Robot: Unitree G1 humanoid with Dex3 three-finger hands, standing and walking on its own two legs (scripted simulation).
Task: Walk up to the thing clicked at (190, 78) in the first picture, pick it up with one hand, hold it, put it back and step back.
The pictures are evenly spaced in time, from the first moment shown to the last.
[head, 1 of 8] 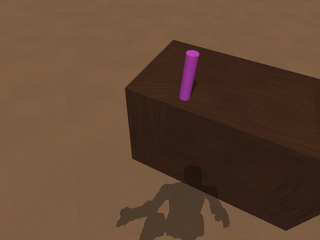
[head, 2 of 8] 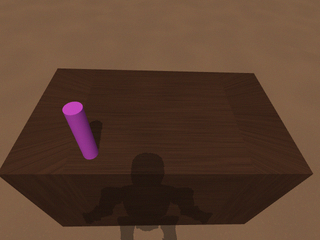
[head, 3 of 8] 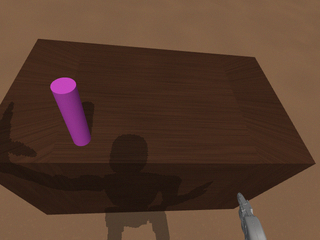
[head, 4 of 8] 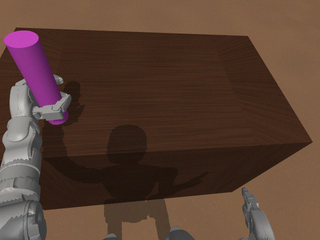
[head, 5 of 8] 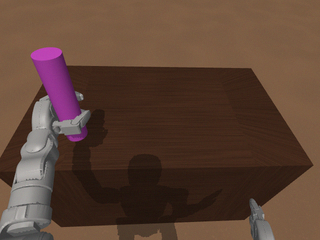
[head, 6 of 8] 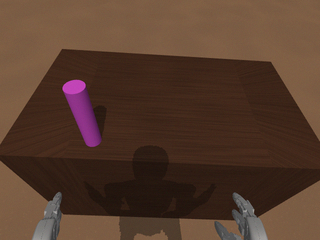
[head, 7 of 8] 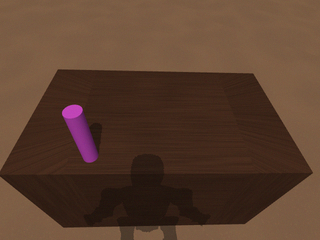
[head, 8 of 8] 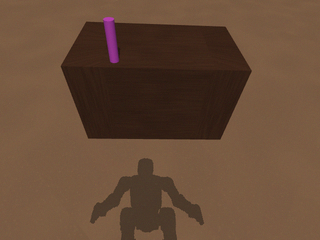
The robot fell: no
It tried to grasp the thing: yes
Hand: left
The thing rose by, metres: 0.25
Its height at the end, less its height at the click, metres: +0.00
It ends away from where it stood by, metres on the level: 0.01
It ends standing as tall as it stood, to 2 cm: yes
